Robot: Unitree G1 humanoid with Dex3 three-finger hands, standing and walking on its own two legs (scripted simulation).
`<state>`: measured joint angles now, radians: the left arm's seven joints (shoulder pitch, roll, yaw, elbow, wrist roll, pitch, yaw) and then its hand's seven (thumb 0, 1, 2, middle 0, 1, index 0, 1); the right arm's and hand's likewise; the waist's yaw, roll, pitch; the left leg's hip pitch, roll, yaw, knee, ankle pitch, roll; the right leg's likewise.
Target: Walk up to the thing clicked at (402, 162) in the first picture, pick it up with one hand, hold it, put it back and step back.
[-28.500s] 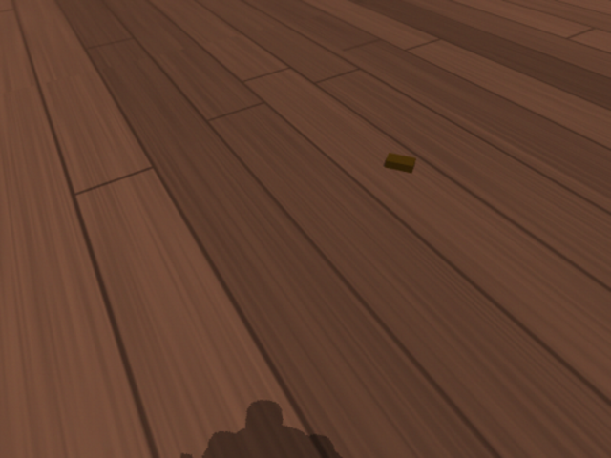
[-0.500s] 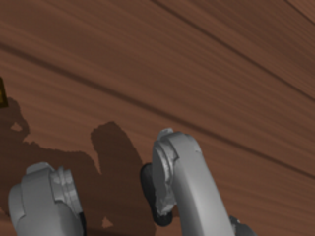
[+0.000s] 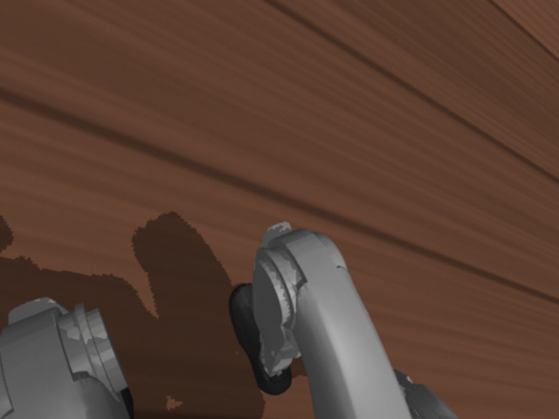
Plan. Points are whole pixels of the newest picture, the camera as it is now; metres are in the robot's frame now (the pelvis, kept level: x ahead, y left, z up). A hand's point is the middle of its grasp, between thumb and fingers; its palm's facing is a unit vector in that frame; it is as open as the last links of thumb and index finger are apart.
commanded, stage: rest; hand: left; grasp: from above
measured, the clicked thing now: out of the picture +0.47 +0.34 -0.27
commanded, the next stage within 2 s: open in 0.48 s
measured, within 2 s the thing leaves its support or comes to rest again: rests again in 0.32 s
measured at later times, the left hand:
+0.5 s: hand out of the picture +0.46 +0.34 -0.25, palm faces -0.46 -0.14 -0.88, open 10.1 cm
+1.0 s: hand out of the picture +0.46 +0.34 -0.25, palm faces -0.45 -0.13 -0.88, open 11.8 cm
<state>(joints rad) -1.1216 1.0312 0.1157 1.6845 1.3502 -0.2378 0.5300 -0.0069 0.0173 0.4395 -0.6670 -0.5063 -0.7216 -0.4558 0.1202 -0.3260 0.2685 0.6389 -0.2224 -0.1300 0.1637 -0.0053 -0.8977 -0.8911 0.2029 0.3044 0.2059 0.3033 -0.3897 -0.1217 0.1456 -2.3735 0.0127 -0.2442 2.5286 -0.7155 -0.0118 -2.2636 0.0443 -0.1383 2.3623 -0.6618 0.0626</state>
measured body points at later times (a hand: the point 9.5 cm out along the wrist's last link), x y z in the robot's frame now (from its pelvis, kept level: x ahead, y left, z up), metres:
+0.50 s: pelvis +0.00 +0.00 +0.00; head +0.29 +0.14 +0.32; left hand +0.48 +0.34 -0.20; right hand +0.06 -0.26 -0.05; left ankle +0.06 +0.13 -0.27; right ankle +0.11 -0.12 -0.27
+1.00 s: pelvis +0.00 +0.00 +0.00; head +0.28 +0.13 +0.32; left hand +0.48 +0.34 -0.20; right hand +0.05 -0.25 -0.05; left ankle +0.06 +0.13 -0.27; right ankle +0.11 -0.12 -0.27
